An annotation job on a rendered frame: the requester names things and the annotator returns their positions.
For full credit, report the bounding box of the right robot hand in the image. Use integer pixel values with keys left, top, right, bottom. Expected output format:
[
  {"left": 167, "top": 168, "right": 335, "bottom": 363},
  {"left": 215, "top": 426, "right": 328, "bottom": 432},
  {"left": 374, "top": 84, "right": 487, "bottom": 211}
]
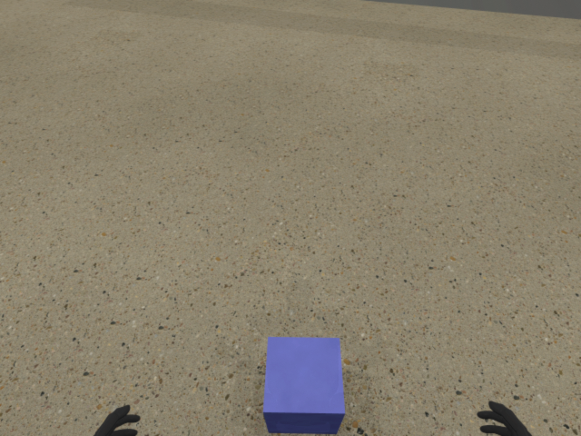
[{"left": 477, "top": 401, "right": 532, "bottom": 436}]

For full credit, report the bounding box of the carton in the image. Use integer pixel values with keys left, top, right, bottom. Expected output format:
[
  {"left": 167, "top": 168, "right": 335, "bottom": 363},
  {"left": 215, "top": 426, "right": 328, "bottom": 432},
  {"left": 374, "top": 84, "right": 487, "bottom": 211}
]
[{"left": 263, "top": 337, "right": 345, "bottom": 434}]

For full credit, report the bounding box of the left robot hand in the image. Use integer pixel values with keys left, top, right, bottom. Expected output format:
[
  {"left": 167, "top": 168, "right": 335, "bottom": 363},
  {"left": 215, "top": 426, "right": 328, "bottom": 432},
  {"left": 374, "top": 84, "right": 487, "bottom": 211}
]
[{"left": 94, "top": 405, "right": 141, "bottom": 436}]

